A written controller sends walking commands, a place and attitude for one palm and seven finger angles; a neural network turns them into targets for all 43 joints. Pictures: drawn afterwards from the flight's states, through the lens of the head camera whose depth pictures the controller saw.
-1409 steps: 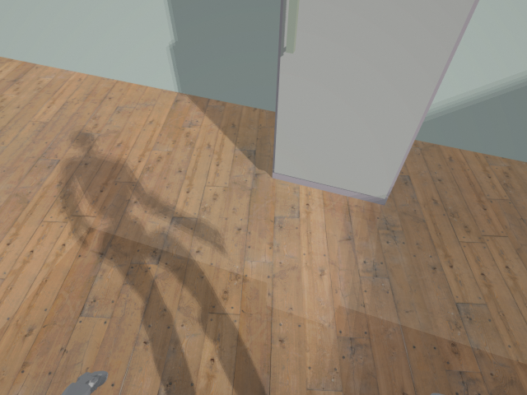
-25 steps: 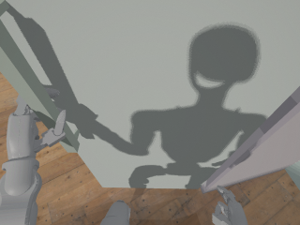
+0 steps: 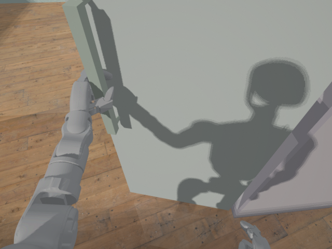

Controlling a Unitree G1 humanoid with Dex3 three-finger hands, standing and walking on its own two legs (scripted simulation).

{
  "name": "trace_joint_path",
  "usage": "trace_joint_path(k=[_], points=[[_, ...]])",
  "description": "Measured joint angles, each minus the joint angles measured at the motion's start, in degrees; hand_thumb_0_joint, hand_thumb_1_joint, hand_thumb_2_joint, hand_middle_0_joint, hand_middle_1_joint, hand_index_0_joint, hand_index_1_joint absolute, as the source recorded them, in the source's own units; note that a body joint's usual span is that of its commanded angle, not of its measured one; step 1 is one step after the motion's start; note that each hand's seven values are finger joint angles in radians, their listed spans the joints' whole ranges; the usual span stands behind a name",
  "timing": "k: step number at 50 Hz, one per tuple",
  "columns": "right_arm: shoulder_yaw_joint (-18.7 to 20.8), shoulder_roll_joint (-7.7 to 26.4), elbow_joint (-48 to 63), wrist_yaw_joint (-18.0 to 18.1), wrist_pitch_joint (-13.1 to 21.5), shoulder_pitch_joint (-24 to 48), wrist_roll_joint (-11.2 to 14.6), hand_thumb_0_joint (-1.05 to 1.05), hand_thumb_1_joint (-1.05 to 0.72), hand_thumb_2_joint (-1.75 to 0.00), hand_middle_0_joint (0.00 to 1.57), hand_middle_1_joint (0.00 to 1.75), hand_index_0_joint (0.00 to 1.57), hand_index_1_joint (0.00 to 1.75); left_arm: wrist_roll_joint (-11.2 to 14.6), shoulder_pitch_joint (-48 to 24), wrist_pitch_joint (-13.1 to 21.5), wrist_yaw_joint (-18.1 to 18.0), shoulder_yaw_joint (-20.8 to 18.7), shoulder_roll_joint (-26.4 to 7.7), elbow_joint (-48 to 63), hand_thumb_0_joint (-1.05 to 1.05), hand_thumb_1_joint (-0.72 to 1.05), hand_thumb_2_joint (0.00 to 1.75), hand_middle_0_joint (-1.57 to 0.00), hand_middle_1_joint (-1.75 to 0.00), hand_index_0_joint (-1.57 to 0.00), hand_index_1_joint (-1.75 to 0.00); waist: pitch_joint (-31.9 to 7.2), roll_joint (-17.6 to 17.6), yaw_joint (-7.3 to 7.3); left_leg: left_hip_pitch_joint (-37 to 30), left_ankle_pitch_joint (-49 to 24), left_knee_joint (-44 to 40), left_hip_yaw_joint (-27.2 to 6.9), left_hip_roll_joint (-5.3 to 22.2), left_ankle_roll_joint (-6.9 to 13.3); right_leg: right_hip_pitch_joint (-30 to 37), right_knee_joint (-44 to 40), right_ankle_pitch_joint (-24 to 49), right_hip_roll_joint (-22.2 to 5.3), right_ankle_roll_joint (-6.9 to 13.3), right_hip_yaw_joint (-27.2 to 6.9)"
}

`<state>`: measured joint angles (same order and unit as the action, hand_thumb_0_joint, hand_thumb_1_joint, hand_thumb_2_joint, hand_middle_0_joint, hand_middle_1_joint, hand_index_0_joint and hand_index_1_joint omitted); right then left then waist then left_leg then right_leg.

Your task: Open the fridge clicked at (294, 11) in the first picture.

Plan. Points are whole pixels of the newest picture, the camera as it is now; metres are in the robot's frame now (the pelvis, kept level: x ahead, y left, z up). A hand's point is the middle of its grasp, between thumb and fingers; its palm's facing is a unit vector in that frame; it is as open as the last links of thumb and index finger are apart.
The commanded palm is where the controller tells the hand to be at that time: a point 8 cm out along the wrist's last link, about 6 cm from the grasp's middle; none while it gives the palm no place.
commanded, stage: stop walking and hold the door back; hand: left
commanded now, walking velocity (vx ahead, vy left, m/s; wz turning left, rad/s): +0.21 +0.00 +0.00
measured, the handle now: (102, 79) +0.46 +0.21 +0.16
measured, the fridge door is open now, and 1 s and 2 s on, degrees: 74 69 68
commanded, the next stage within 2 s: loosen the grip on the handle in 0.26 s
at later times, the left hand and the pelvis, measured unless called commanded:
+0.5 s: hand (111, 86) +0.47 +0.20 +0.13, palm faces +0.15 -0.99 -0.07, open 6.5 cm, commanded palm +0.41 +0.24 +0.12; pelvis +0.00 +0.02 -0.01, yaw -2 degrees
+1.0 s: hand (103, 98) +0.46 +0.23 +0.09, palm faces +0.24 -0.96 -0.17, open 14.2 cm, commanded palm +0.43 +0.26 +0.10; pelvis +0.01 +0.01 -0.01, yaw -1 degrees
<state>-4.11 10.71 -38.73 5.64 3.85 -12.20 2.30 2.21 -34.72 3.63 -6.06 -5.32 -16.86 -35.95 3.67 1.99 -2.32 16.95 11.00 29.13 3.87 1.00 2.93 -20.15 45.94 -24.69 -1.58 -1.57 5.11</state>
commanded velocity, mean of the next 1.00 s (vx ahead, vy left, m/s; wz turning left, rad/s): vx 0.03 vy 0.02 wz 0.00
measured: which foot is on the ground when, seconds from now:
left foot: down 0.00-0.06, up 0.08-0.34, down 0.36-1.00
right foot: up 0.00-0.04, down 0.06-1.00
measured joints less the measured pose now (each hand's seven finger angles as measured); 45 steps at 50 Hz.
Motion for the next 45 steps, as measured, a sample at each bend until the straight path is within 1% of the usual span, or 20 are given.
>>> trace_joint_path(k=[3, 5, 7, 9, 11, 14, 17, 18, 20, 22, 24, 26, 28, 30, 32, 35, 37, 39, 42, 45], points=[[-0.81, -0.27, -1.69, 0.27, -0.31, -2.33, -0.23, 0.00, -0.90, -0.90, 0.21, 0.30, 0.21, 0.30, 0.34, -4.11, 0.24, 0.56, -0.68, -1.45, -6.69, -0.06, 0.63, 0.74, -0.45, -1.40, -0.38, -1.40, -0.69, -0.11, -0.24, 2.46, 1.89, 3.62, 0.50, 0.03, -0.55, 6.05, -11.48, -0.45, 0.28, 1.82, 0.13], [-0.42, 0.57, -3.20, 0.29, -0.73, -2.64, -0.37, 0.01, -0.90, -0.90, 0.21, 0.30, 0.21, 0.30, 0.61, -6.23, 0.93, 0.86, -2.37, -2.06, -10.32, -0.06, 0.62, 0.75, -0.45, -1.38, -0.39, -1.40, -0.15, 0.67, 0.17, 5.38, 8.98, 11.15, -0.26, 0.16, -1.77, 5.60, -12.32, 6.82, 0.66, 3.20, -0.15], [0.67, 1.96, -5.13, 0.34, -0.26, -3.04, -0.42, 0.01, -0.90, -0.90, 0.21, 0.30, 0.21, 0.30, 0.61, -7.41, 1.81, 0.79, -3.82, -2.07, -13.21, -0.06, 0.62, 0.75, -0.43, -1.36, -0.40, -1.40, 0.79, 1.39, 1.18, 8.39, 12.07, 21.13, -2.08, -0.47, -3.04, 6.12, -12.22, 7.82, 0.55, 3.18, -0.03], [1.75, 3.50, -6.60, 0.39, 0.57, -4.03, -0.22, 0.01, -0.90, -0.90, 0.21, 0.30, 0.21, 0.30, 0.37, -8.13, 2.66, 0.98, -4.96, -2.05, -15.91, -0.06, 0.62, 0.75, -0.42, -1.35, -0.40, -1.40, 0.90, 1.10, 1.81, 9.97, 12.44, 26.30, -2.38, -0.72, -3.66, 6.99, -13.55, 7.86, -0.10, 2.62, -0.53], [2.48, 5.01, -7.30, 0.61, 1.10, -5.20, -0.19, 0.01, -0.90, -0.90, 0.21, 0.30, 0.21, 0.30, -0.10, -8.89, 3.22, 1.38, -5.79, -2.19, -18.25, -0.06, 0.63, 0.75, -0.41, -1.33, -0.41, -1.40, 0.69, 0.17, 2.55, 9.55, 11.57, 24.85, -1.50, -0.21, -3.84, 7.76, -15.02, 8.37, -1.02, 2.13, -0.99], [3.44, 7.22, -7.26, 1.05, 1.80, -6.54, -0.36, 0.01, -0.90, -0.90, 0.21, 0.30, 0.21, 0.30, -0.81, -9.69, 3.43, 1.89, -6.52, -2.47, -19.75, -0.05, 0.63, 0.75, -0.39, -1.33, -0.42, -1.40, 0.51, -1.19, 3.80, 5.66, 9.25, 14.24, 0.61, 0.95, -3.69, 8.28, -15.75, 8.67, -2.24, 1.43, -1.43], [4.66, 9.56, -6.61, 1.25, 2.42, -7.30, -0.68, 0.01, -0.90, -0.90, 0.20, 0.30, 0.21, 0.30, -0.76, -9.94, 3.08, 2.47, -6.65, -2.37, -19.18, -0.04, 0.64, 0.75, -0.40, -1.34, -0.41, -1.40, -0.12, -1.04, 4.84, -0.10, 2.29, 2.14, 1.50, 1.71, -3.63, 7.27, -13.20, 7.20, -2.33, 0.35, -1.70], [5.22, 9.95, -6.50, 1.27, 2.46, -7.04, -0.72, 0.01, -0.90, -0.90, 0.20, 0.30, 0.21, 0.30, -0.53, -9.85, 2.98, 2.49, -6.41, -2.45, -18.43, -0.04, 0.64, 0.76, -0.40, -1.35, -0.41, -1.40, -0.24, -1.04, 5.29, -0.74, 0.34, 0.81, 1.42, 1.74, -3.17, 6.48, -11.47, 6.25, -2.41, -0.05, -1.84], [6.56, 8.59, -6.82, 0.29, 3.42, -5.47, -0.94, 0.01, -0.90, -0.90, 0.20, 0.30, 0.20, 0.30, -3.11, -12.18, 4.29, 5.16, -9.23, -3.68, -21.47, -0.05, 0.61, 0.75, -0.41, -1.36, -0.40, -1.40, 0.01, -3.77, 5.24, -0.33, 0.74, 2.00, 3.24, 0.81, -2.58, 4.82, -8.97, 5.25, -3.54, -0.47, -3.81], [6.24, 7.30, -6.09, -1.11, 4.87, -5.36, -0.89, 0.01, -0.91, -0.90, 0.20, 0.30, 0.20, 0.30, -3.26, -14.34, 3.42, 6.15, -11.23, -4.54, -25.07, -0.06, 0.58, 0.74, -0.42, -1.37, -0.41, -1.40, -2.72, -5.46, 6.37, 2.36, 1.27, 2.78, 3.46, 0.75, -2.41, 2.38, -8.84, 5.51, -3.65, -0.62, -4.03], [5.76, 6.56, -4.70, -2.24, 5.54, -5.56, -1.13, 0.01, -0.91, -0.90, 0.20, 0.30, 0.20, 0.30, -3.36, -14.50, 3.05, 5.99, -12.82, -4.52, -25.50, -0.06, 0.54, 0.73, -0.43, -1.38, -0.42, -1.40, -4.52, -5.66, 7.01, 4.37, 1.54, 3.42, 3.39, 1.35, -2.47, 1.01, -9.80, 6.31, -3.06, -0.51, -3.98], [5.51, 5.87, -3.32, -3.18, 5.73, -5.61, -1.47, 0.01, -0.90, -0.90, 0.20, 0.30, 0.20, 0.30, -4.20, -13.27, 3.99, 4.89, -12.40, -4.17, -23.42, -0.04, 0.48, 0.70, -0.42, -1.36, -0.42, -1.40, -5.40, -5.37, 7.34, 5.94, 1.74, 3.98, 3.57, 1.82, -2.36, -0.19, -10.39, 6.94, -2.59, -0.25, -4.17], [5.32, 5.10, -2.12, -3.98, 5.64, -5.72, -1.75, 0.01, -0.90, -0.90, 0.20, 0.30, 0.20, 0.30, -5.68, -11.41, 5.34, 3.23, -11.46, -3.52, -20.26, -0.03, 0.38, 0.65, -0.42, -1.35, -0.43, -1.40, -5.68, -4.93, 7.38, 7.29, 1.88, 4.49, 3.68, 1.96, -2.11, -1.33, -10.48, 7.20, -2.46, -0.11, -4.30], [4.87, 4.29, -1.47, -4.60, 5.27, -5.70, -1.73, 0.00, -0.90, -0.90, 0.20, 0.30, 0.20, 0.30, -6.18, -9.61, 6.03, 1.80, -10.83, -2.91, -17.13, -0.02, 0.24, 0.59, -0.42, -1.35, -0.42, -1.39, -5.77, -4.49, 7.13, 8.18, 1.99, 4.71, 3.89, 2.03, -1.90, -2.17, -10.58, 7.34, -2.40, -0.19, -4.53], [4.36, 3.50, -1.36, -4.89, 4.92, -5.74, -1.56, 0.00, -0.90, -0.90, 0.20, 0.30, 0.21, 0.30, -5.59, -7.99, 5.55, 0.91, -10.33, -2.28, -14.88, -0.01, 0.08, 0.51, -0.42, -1.36, -0.42, -1.38, -5.78, -3.95, 6.60, 8.58, 2.10, 4.74, 4.02, 2.09, -1.78, -2.47, -10.90, 7.48, -2.35, -0.41, -4.66], [3.56, 2.45, -1.74, -5.06, 4.45, -5.90, -1.24, 0.01, -0.90, -0.90, 0.20, 0.30, 0.21, 0.30, -4.02, -5.83, 3.63, 0.43, -9.81, -1.43, -12.49, 0.00, -0.14, 0.40, -0.41, -1.34, -0.41, -1.36, -5.95, -3.29, 5.62, 8.64, 2.28, 4.57, 3.96, 2.17, -1.77, -2.29, -11.59, 7.59, -2.27, -0.79, -4.59], [3.32, 1.90, -1.98, -4.97, 4.42, -5.97, -1.26, 0.01, -0.90, -0.90, 0.20, 0.30, 0.21, 0.30, -3.72, -4.36, 2.15, 0.07, -9.22, -0.93, -10.28, 0.00, -0.26, 0.34, -0.39, -1.33, -0.40, -1.35, -6.08, -2.86, 5.03, 8.63, 2.50, 4.64, 3.74, 2.26, -1.85, -2.01, -11.90, 7.51, -2.16, -0.85, -4.36], [3.08, 1.60, -2.33, -4.70, 4.48, -5.82, -1.43, 0.01, -0.90, -0.90, 0.21, 0.30, 0.21, 0.30, -4.11, -3.75, 2.25, -0.06, -9.02, -0.78, -10.16, 0.00, -0.35, 0.30, -0.38, -1.31, -0.39, -1.33, -6.23, -2.46, 4.67, 8.76, 2.77, 4.94, 3.34, 2.34, -1.99, -1.81, -11.92, 7.27, -2.09, -0.84, -3.96], [2.46, 1.54, -2.67, -4.38, 3.77, -4.93, -1.68, 0.01, -0.90, -0.90, 0.21, 0.30, 0.21, 0.30, -4.40, -5.69, 2.60, 0.31, -10.01, -2.45, -14.85, 0.00, -0.44, 0.25, -0.35, -1.28, -0.37, -1.29, -6.05, -2.56, 5.07, 10.13, 3.17, 6.10, 2.34, 2.42, -2.24, -2.70, -10.84, 6.51, -2.04, -0.74, -3.03], [2.93, 1.92, -2.60, -4.00, 3.66, -4.75, -1.79, 0.00, -0.90, -0.90, 0.21, 0.30, 0.21, 0.30, -4.10, -6.07, 3.80, 1.11, -10.62, -3.73, -15.46, 0.00, -0.49, 0.23, -0.32, -1.24, -0.33, -1.25, -5.70, -2.65, 5.01, 11.44, 3.42, 6.95, 1.72, 2.73, -2.63, -3.78, -10.05, 6.04, -1.75, -0.31, -2.48]])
